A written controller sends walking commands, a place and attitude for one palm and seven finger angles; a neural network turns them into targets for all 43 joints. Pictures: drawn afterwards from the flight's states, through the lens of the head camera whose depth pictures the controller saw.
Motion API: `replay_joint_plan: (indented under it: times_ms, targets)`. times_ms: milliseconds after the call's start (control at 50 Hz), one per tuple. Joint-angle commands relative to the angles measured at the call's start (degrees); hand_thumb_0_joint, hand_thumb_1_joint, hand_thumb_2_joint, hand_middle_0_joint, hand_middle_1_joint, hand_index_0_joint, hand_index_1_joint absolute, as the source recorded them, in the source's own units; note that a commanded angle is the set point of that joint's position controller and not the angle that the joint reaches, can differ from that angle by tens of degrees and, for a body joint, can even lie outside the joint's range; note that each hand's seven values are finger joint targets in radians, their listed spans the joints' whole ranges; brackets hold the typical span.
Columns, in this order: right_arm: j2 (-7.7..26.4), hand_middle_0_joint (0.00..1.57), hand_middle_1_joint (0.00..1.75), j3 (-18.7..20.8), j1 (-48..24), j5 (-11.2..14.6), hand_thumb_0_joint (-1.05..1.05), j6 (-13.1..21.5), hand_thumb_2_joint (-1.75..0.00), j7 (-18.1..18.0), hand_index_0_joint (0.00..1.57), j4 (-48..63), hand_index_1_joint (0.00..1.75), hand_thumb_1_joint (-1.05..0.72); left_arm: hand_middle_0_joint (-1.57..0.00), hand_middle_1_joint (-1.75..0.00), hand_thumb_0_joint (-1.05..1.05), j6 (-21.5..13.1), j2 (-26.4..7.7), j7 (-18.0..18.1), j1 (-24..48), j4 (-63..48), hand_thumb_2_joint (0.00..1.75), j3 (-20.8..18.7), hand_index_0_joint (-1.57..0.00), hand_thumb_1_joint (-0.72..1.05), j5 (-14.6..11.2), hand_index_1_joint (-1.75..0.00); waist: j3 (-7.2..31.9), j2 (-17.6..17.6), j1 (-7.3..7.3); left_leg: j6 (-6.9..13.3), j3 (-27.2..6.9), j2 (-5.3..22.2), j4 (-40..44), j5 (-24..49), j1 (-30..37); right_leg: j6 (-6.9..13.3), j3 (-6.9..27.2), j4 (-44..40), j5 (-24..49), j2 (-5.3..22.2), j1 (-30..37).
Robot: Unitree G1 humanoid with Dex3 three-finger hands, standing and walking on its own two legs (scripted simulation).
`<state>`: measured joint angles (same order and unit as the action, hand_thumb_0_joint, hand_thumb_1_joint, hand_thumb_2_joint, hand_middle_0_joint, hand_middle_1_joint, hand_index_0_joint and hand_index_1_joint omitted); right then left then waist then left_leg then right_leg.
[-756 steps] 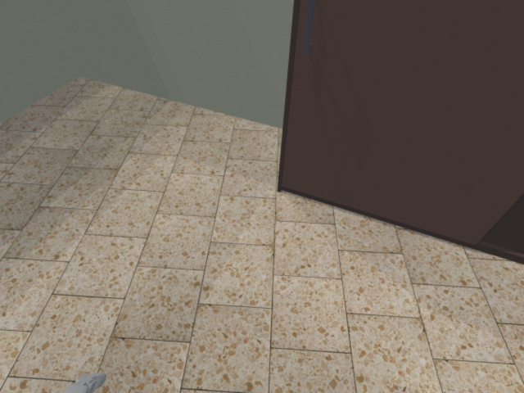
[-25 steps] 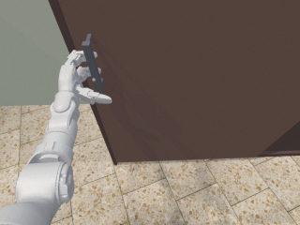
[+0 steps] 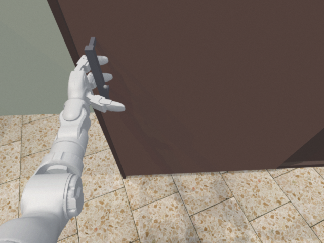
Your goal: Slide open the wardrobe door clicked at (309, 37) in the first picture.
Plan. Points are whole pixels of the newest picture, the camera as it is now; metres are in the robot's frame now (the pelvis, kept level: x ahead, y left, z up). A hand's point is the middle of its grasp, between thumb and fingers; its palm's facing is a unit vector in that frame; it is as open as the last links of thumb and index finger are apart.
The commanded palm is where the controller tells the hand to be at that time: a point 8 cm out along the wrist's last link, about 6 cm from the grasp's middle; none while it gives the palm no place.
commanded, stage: slide the fingers in behind the handle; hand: left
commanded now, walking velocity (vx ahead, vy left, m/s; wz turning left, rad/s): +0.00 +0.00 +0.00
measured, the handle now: (100, 72) +0.53 +0.15 +0.12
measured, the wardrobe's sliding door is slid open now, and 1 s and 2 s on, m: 0.00 0.00 0.00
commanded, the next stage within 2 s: grip the handle and tug to test in 0.26 s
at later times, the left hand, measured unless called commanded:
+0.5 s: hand (100, 86) +0.47 +0.14 +0.13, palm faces +0.00 -1.00 +0.00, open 13.6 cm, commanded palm +0.44 +0.19 +0.12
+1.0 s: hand (105, 85) +0.48 +0.13 +0.13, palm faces +0.01 -1.00 +0.00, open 6.2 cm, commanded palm +0.45 +0.18 +0.12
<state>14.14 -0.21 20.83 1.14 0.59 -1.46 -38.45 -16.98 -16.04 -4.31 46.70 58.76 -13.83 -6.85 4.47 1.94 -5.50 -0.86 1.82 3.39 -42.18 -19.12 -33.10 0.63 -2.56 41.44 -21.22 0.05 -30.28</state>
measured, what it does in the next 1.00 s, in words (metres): stands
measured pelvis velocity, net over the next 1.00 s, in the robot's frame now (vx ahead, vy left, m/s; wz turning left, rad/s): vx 0.00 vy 0.01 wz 0.00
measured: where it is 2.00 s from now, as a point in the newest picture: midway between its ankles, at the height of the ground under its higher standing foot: outside the picture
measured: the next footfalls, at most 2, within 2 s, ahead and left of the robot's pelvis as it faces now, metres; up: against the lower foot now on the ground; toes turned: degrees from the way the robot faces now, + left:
none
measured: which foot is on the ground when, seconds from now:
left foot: down 0.00-1.00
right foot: down 0.00-1.00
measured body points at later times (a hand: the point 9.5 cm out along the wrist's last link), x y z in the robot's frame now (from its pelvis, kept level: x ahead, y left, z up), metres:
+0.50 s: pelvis +0.01 +0.01 +0.00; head +0.06 +0.01 +0.45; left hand +0.47 +0.20 +0.13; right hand +0.05 -0.25 -0.12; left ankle +0.01 +0.13 -0.71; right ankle -0.01 -0.11 -0.71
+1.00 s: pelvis +0.00 +0.01 +0.00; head +0.06 +0.00 +0.45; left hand +0.47 +0.18 +0.13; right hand +0.05 -0.25 -0.12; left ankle +0.01 +0.13 -0.71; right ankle -0.01 -0.11 -0.71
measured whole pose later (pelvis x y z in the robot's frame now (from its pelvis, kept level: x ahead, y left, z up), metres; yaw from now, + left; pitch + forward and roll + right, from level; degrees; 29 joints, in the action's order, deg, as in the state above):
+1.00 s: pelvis +0.00 +0.01 +0.00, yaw +0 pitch +11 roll -1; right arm 14.1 -0.2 20.9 0.9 0.6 -1.3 -38.7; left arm -16.6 -15.6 -3.2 47.5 58.6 -13.4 -6.5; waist 4.4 1.8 -5.7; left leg -0.5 1.8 3.2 -42.8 -19.6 -33.7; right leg 0.3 -2.4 41.5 -21.3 0.2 -30.7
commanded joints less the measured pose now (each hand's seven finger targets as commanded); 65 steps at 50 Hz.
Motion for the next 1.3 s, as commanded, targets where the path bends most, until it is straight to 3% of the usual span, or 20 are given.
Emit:
replay_joint_plan:
  times_ms: [0,40,100,200,340,420,520,580,600,660,680,700,780,800,880,940,1000,1080,1120,1280]
  targets:
    - [8.5,0.2,0.3,2.7,3.4,0.1,0.0,1.6,-0.9,-0.6,0.2,4.9,0.3,-0.9,-0.3,-1.2,0.0,-3.4,-10.5,-0.3,28.1,-10.9,0.3,-0.7,-0.3,-0.5,0.2,-1.2,18.0,-1.9,-1.07,2.7,-0.9,-3.4,3.5,11.7,12.2,-0.2,1.0,-5.6,20.4,-2.0,4.7]
    - [8.4,0.2,0.3,2.7,3.3,-0.1,0.0,1.7,-0.9,-0.5,0.2,5.0,0.3,-0.9,-0.3,-1.2,0.0,-3.6,-10.6,-0.2,29.5,-12.3,0.3,-0.8,-0.3,-0.5,0.1,-1.2,19.5,0.0,-1.0,2.7,-1.0,-3.5,3.1,12.0,13.2,-0.1,1.2,-5.4,20.2,-2.0,4.4]
    - [8.4,0.2,0.3,2.7,3.7,-0.2,0.0,1.8,-0.9,-0.6,0.2,4.8,0.3,-0.9,-0.3,-1.2,0.0,-3.9,-10.1,0.0,29.9,-12.2,0.3,-0.7,-0.3,-0.5,-0.3,-1.2,20.9,-1.1,-1.14,2.7,-1.2,-3.4,3.1,13.3,13.7,-0.1,1.0,-5.0,21.2,-2.1,5.1]
    - [8.8,0.2,0.3,2.8,3.9,-0.2,0.0,1.6,-0.9,-0.6,0.2,4.7,0.3,-0.9,-0.3,-1.2,0.0,-3.9,-13.3,0.0,29.5,-11.9,0.3,-3.3,-0.3,-0.5,-0.1,-1.2,21.7,-1.5,-0.68,2.8,-1.0,-3.5,2.7,14.3,13.0,-0.2,1.2,-4.6,22.8,-2.0,6.1]
    - [8.8,0.2,0.3,2.9,3.9,-0.1,0.0,1.6,-0.9,-0.5,0.2,5.0,0.3,-0.9,-0.3,-1.2,0.0,-4.0,-11.4,-0.9,28.5,-13.1,0.3,-1.6,-0.3,-0.5,-0.3,-1.2,22.2,-0.1,-0.84,2.4,-1.5,-3.0,2.5,15.9,15.2,0.2,0.6,-4.4,22.1,-2.3,4.6]
    - [8.8,0.2,0.3,3.2,3.8,-0.1,0.0,1.5,-0.9,-0.2,0.2,5.2,0.3,-0.9,-0.32,-1.23,0.0,-3.6,-8.6,-1.3,27.5,-15.8,0.38,0.4,-0.32,-0.31,-0.9,-1.23,23.9,1.4,-0.68,2.1,-1.8,-2.8,2.3,19.3,17.6,0.2,0.1,-4.0,23.8,-2.5,4.3]
    - [8.7,0.2,0.3,3.0,3.8,0.0,0.0,1.4,-0.9,0.1,0.2,4.9,0.3,-0.9,-0.35,-1.26,0.0,-1.9,-6.7,-0.1,26.6,-13.7,0.48,1.5,-0.35,-0.08,-0.6,-1.26,18.7,-0.8,-1.1,2.1,-2.2,-2.6,3.1,16.3,15.5,0.2,-0.5,-4.6,20.4,-2.6,2.3]
    - [8.7,0.2,0.3,3.1,3.7,-0.2,0.0,1.4,-0.9,-0.1,0.2,4.6,0.3,-0.9,-0.36,-1.28,0.0,-2.2,-8.4,1.5,28.6,-14.6,0.54,0.1,-0.36,0.06,0.0,-1.28,19.2,-0.1,-0.9,2.0,-2.4,-2.6,3.2,16.3,15.8,0.3,-0.4,-4.4,19.8,-2.4,2.2]
    - [8.5,0.2,0.3,3.0,3.6,-0.2,0.0,1.5,-0.9,0.0,0.2,4.6,0.3,-0.9,-0.36,-1.29,0.0,-2.2,-7.2,1.7,29.1,-14.0,0.56,0.9,-0.36,0.11,0.0,-1.29,19.0,-0.5,-1.31,2.1,-2.2,-2.7,3.1,15.6,15.7,0.2,-0.3,-4.6,19.5,-2.5,1.8]
    - [8.7,0.2,0.3,3.0,3.9,-0.6,0.0,1.6,-0.9,-0.2,0.2,4.7,0.3,-0.9,-0.38,-1.31,0.0,-3.7,-10.4,2.7,29.4,-15.1,0.62,-1.4,-0.38,0.25,0.9,-1.31,21.8,-0.3,-0.37,2.1,-2.3,-2.8,2.8,16.6,16.0,0.4,0.0,-3.9,20.5,-2.4,3.8]
    - [8.3,0.2,0.3,2.8,3.6,-0.6,0.0,1.8,-0.9,0.0,0.2,4.7,0.3,-0.9,-0.38,-1.31,0.0,-4.0,-8.5,2.7,30.0,-15.8,0.64,0.0,-0.38,0.29,0.8,-1.31,22.6,0.8,-0.8,2.0,-2.3,-2.8,2.7,17.4,16.8,0.3,0.0,-3.7,21.1,-2.4,3.3]
    - [8.4,0.2,0.3,3.0,3.8,-0.6,0.0,2.0,-0.9,0.1,0.2,4.5,0.3,-0.9,-0.39,-1.32,0.0,-4.4,-9.4,2.8,30.0,-16.2,0.66,-0.7,-0.39,0.34,1.1,-1.32,23.4,0.7,-0.62,2.0,-2.4,-2.6,2.5,18.0,17.6,0.3,0.0,-3.5,21.2,-2.5,3.0]
    - [8.4,0.2,0.3,2.9,3.4,-0.4,0.0,1.9,-0.9,0.1,0.2,4.6,0.3,-0.9,-0.41,-1.35,0.0,-3.5,-6.6,2.0,28.1,-12.2,0.74,1.7,-0.41,0.53,1.1,-1.35,20.0,-1.0,-1.42,2.1,-2.1,-2.7,2.8,14.5,15.3,0.2,-0.1,-4.4,19.1,-2.5,2.1]
    - [8.6,0.2,0.3,2.9,3.8,-0.4,0.0,1.8,-0.9,0.1,0.2,4.4,0.3,-0.9,-0.42,-1.35,0.0,-3.1,-8.0,2.0,28.5,-11.0,0.76,0.5,-0.42,0.57,1.0,-1.35,18.9,-2.9,-1.38,2.2,-2.1,-2.7,3.0,13.7,13.9,0.1,0.0,-4.6,19.1,-2.5,2.6]
    - [8.6,0.2,0.3,2.9,3.6,-0.4,0.0,1.7,-0.9,-0.3,0.2,4.8,0.3,-0.9,-0.44,-1.38,0.0,-3.3,-9.2,1.4,30.3,-13.3,0.84,-0.3,-0.44,0.76,0.4,-1.38,22.2,0.1,-1.03,2.4,-1.6,-3.2,2.8,14.9,15.0,0.1,0.7,-4.6,21.3,-2.3,4.5]
    - [8.5,0.2,0.3,2.9,3.7,-0.3,0.0,1.8,-0.9,-0.3,0.2,4.8,0.3,-0.9,-0.45,-1.4,0.0,-3.8,-9.9,0.9,28.7,-13.8,0.9,-1.2,-0.45,0.9,-0.1,-1.4,22.6,-1.3,-0.69,2.4,-1.4,-3.1,2.6,15.5,14.8,0.1,0.6,-4.6,22.3,-2.4,5.6]
    - [8.6,0.2,0.3,2.9,3.9,-0.3,0.0,1.6,-0.9,-0.3,0.2,4.9,0.3,-0.9,-0.45,-1.4,0.0,-3.8,-11.9,0.7,27.1,-13.2,0.9,-2.7,-0.45,0.9,0.1,-1.4,21.9,-2.2,-0.24,2.6,-1.1,-3.4,2.9,15.1,13.0,0.0,0.8,-4.5,23.2,-2.3,7.0]
    - [8.4,0.2,0.3,2.9,3.5,-0.1,0.0,1.2,-0.9,-0.3,0.2,5.3,0.3,-0.9,-0.45,-1.4,0.0,-3.1,-10.4,-0.2,26.2,-13.0,0.9,-0.9,-0.45,0.9,0.3,-1.4,20.3,-0.2,-0.54,2.7,-0.6,-3.4,2.9,14.6,12.8,0.0,0.9,-5.0,22.9,-2.2,6.1]
    - [8.7,0.2,0.3,2.9,3.6,-0.2,0.0,1.1,-0.9,-0.5,0.2,5.3,0.3,-0.9,-0.45,-1.4,0.0,-2.7,-12.4,-0.2,25.2,-12.0,0.9,-3.0,-0.45,0.9,0.0,-1.4,19.7,-1.5,0.08,2.7,-0.7,-3.4,3.1,13.5,11.9,0.0,1.0,-5.3,22.0,-2.2,6.5]
    - [8.9,0.2,0.3,2.7,3.7,-0.1,0.0,0.7,-0.9,-0.9,0.2,5.6,0.3,-0.9,-0.45,-1.4,0.0,-2.3,-14.7,-0.5,26.3,-11.3,0.9,-4.3,-0.45,0.9,-0.3,-1.4,19.5,-3.5,-0.55,3.0,-0.3,-3.6,3.4,12.7,10.1,-0.5,1.7,-5.7,23.0,-1.8,8.2]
